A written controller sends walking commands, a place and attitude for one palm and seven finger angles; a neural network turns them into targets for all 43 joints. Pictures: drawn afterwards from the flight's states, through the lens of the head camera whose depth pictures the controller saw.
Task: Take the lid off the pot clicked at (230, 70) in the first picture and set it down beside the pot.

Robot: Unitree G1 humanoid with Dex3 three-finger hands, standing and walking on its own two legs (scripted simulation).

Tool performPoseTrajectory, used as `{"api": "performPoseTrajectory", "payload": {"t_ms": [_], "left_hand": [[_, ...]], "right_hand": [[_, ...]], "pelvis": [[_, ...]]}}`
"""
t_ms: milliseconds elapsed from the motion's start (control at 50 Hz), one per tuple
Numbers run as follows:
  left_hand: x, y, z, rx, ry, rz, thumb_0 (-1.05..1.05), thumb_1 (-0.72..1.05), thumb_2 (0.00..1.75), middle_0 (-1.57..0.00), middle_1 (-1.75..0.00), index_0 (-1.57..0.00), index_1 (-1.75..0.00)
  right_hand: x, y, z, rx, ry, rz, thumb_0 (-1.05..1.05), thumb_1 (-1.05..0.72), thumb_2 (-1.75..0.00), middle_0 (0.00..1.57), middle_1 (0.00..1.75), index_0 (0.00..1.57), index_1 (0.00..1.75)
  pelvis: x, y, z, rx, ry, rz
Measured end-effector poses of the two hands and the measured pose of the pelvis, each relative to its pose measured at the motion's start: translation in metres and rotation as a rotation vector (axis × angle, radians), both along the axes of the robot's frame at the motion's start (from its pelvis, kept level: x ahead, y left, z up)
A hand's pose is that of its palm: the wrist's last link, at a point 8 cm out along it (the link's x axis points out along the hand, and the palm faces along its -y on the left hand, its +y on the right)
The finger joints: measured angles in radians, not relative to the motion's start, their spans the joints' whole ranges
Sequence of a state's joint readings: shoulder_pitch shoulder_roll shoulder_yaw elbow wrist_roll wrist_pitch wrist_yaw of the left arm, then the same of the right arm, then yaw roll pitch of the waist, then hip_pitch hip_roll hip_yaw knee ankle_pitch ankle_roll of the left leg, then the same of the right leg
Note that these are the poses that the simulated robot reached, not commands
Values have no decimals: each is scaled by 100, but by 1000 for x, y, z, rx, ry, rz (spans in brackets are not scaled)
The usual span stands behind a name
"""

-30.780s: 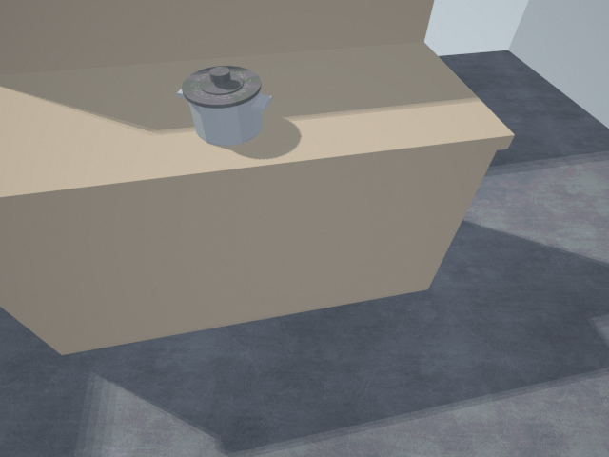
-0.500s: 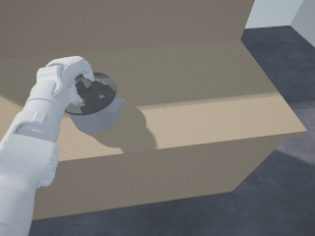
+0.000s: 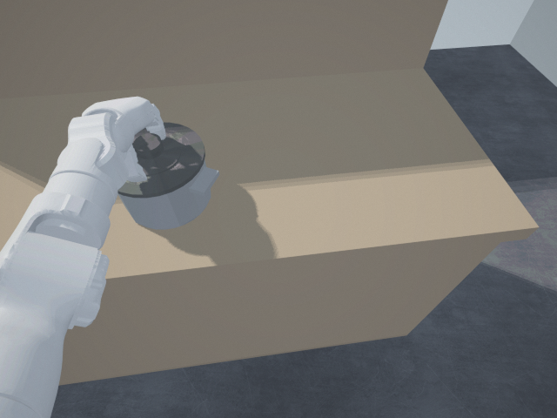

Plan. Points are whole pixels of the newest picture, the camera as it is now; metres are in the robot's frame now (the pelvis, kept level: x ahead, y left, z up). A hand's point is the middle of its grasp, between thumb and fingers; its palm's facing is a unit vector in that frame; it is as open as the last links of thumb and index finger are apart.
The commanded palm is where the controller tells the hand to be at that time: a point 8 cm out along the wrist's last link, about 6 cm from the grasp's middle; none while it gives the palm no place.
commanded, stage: close the fingers and squeeze the knob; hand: left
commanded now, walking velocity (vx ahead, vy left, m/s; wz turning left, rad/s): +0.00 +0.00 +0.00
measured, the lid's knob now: (148, 146) +0.52 +0.18 +0.10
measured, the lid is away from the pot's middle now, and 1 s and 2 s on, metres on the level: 0.00 0.00 0.01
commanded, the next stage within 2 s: lift the lid straight up in 1.20 s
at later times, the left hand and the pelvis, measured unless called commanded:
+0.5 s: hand (135, 151) +0.49 +0.19 +0.12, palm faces -0.39 -0.06 -0.92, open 9.2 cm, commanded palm +0.48 +0.18 +0.17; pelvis +0.01 +0.00 +0.00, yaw +0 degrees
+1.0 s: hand (138, 149) +0.49 +0.18 +0.12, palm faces -0.39 -0.07 -0.92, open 7.9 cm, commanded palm +0.48 +0.18 +0.17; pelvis +0.01 +0.00 +0.00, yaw +0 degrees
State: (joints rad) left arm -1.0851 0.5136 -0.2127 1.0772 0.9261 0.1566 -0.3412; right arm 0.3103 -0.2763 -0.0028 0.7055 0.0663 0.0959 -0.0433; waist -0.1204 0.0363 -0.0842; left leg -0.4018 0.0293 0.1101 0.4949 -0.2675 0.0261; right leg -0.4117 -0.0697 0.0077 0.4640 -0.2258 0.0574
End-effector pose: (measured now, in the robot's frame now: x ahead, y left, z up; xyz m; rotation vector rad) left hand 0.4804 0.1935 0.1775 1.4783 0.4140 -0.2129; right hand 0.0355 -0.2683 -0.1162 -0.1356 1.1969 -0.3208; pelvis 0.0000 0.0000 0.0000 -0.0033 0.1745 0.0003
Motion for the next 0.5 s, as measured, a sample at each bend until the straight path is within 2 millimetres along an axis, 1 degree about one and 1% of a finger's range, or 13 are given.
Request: {"api": "performPoseTrajectory", "payload": {"t_ms": [120,240,360,500], "left_hand": [[2,-1,-1,12,3,-3,0,-8,100,-49,-71,-46,-69],[3,-1,-1,14,1,-10,0,-2,98,-47,-82,-45,-81],[6,0,-1,6,3,-3,0,4,96,-47,-89,-48,-90],[6,-4,0,29,2,-18,1,7,93,-50,-96,-50,-95]], "right_hand": [[-8,-2,0,-4,21,-12,0,-90,-90,20,30,20,30],[-10,-3,-2,0,33,-16,0,-90,-90,20,30,20,30],[-3,-2,-2,6,31,-7,0,-90,-90,20,30,20,30],[13,-1,-2,15,7,12,0,-90,-90,20,30,20,30]], "pelvis": [[1,-1,0,-1,2,0],[5,-1,1,-1,3,0],[7,-1,1,-2,3,2],[10,-1,1,-2,7,6]]}}
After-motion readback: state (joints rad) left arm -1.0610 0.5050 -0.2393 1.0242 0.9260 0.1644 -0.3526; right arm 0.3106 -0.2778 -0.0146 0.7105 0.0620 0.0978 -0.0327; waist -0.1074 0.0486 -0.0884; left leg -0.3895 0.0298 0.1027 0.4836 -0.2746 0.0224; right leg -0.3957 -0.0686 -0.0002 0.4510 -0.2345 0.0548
